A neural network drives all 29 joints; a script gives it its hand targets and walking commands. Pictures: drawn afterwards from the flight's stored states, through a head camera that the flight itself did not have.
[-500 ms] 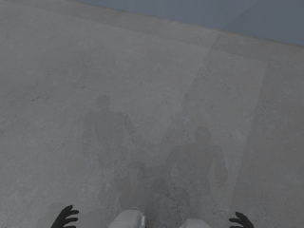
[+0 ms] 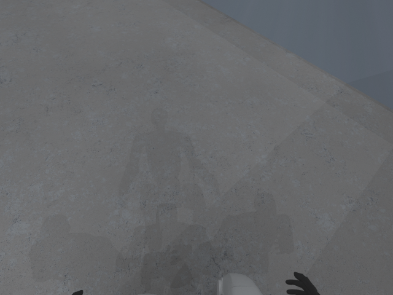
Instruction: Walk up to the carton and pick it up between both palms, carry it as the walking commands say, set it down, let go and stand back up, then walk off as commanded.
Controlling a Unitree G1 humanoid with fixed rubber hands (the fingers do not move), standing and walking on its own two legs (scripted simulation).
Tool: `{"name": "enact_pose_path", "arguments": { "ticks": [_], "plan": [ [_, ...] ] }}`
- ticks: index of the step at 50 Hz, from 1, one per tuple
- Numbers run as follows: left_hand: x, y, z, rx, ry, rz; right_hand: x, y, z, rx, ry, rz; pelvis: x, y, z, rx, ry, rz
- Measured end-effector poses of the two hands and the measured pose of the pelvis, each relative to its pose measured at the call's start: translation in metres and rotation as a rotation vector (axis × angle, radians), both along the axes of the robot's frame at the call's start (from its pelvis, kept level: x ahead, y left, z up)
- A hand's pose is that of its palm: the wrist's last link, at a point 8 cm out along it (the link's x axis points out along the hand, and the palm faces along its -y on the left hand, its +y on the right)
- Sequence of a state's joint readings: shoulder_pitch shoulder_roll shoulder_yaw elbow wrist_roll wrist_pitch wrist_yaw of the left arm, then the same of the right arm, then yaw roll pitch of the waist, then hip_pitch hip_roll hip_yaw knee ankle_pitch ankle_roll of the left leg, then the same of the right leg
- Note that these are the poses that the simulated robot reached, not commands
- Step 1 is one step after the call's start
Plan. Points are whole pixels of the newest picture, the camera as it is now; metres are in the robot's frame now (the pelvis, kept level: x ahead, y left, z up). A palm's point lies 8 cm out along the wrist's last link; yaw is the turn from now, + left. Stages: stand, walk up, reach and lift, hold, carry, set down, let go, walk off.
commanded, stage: walk up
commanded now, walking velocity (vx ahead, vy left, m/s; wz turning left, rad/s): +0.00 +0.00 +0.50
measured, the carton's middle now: out of the picture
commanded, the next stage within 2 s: none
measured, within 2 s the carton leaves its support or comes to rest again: neither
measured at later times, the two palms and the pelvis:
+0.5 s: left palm out of the picture -0.03 +0.22 -0.12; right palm (310, 280) +0.15 -0.27 -0.13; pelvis -0.01 -0.04 +0.00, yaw +17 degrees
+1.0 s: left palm out of the picture -0.04 +0.23 -0.11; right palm (286, 260) +0.20 -0.23 -0.15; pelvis -0.01 -0.05 +0.00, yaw +31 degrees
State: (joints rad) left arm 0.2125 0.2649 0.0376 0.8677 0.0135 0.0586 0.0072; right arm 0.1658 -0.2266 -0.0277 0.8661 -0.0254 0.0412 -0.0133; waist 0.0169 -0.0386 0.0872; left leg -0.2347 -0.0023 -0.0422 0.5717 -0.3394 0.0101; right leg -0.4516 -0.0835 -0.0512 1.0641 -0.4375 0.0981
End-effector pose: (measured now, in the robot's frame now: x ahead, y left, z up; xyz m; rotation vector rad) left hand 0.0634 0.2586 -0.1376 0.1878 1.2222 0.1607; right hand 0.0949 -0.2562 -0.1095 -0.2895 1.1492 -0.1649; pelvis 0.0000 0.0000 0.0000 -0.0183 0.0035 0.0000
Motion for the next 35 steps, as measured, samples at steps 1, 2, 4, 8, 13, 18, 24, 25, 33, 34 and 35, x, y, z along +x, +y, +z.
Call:
{"name": "enact_pose_path", "arguments": {
  "ticks": [1, 2, 4, 8, 13, 18, 24, 25, 33, 34, 35],
  "plan": [
    [0.0, 0.001, 0.003, 0.008, -0.003, 0.003, 0.002, 0.002, -0.002, 0.011, -0.002, 0.006, 0.0, -0.001, 0.0, 0.002, -0.001, 0.003],
    [0.0, 0.001, 0.006, 0.017, -0.004, 0.007, 0.004, 0.004, -0.005, 0.023, -0.006, 0.011, 0.0, -0.002, 0.001, 0.004, -0.001, 0.008],
    [0.002, 0.0, 0.012, 0.038, -0.013, 0.019, 0.008, 0.007, -0.011, 0.051, -0.012, 0.022, 0.0, -0.006, 0.0, 0.013, 0.003, 0.027],
    [0.009, -0.007, 0.024, 0.094, -0.064, 0.044, 0.012, 0.001, -0.031, 0.099, 0.013, 0.049, 0.001, -0.021, -0.005, 0.038, 0.01, 0.072],
    [-0.01, -0.026, 0.036, 0.132, -0.078, 0.085, 0.017, -0.016, -0.048, 0.118, 0.06, 0.097, -0.002, -0.035, -0.006, 0.029, 0.01, 0.148],
    [-0.052, -0.038, 0.036, 0.121, 0.0, 0.161, 0.029, -0.024, -0.041, 0.127, 0.084, 0.14, -0.007, -0.041, 0.001, 0.055, 0.006, 0.199],
    [-0.092, -0.041, 0.021, 0.066, 0.052, 0.251, 0.054, -0.017, -0.024, 0.083, 0.078, 0.23, -0.011, -0.039, 0.002, 0.05, 0.026, 0.277],
    [-0.097, -0.039, 0.017, 0.055, 0.054, 0.269, 0.059, -0.013, -0.021, 0.069, 0.072, 0.25, -0.012, -0.037, 0.001, 0.045, 0.028, 0.293],
    [-0.128, -0.016, -0.01, -0.001, 0.05, 0.386, 0.086, 0.025, -0.003, -0.008, -0.004, 0.369, -0.018, -0.022, -0.006, 0.015, 0.016, 0.383],
    [-0.126, -0.014, -0.008, -0.001, 0.036, 0.392, 0.086, 0.027, -0.001, -0.013, -0.004, 0.371, -0.018, -0.021, -0.004, 0.008, 0.013, 0.394],
    [-0.124, -0.013, -0.005, 0.0, 0.023, 0.395, 0.085, 0.029, 0.001, -0.015, -0.003, 0.371, -0.017, -0.021, -0.002, 0.004, 0.011, 0.402]
  ]
}}
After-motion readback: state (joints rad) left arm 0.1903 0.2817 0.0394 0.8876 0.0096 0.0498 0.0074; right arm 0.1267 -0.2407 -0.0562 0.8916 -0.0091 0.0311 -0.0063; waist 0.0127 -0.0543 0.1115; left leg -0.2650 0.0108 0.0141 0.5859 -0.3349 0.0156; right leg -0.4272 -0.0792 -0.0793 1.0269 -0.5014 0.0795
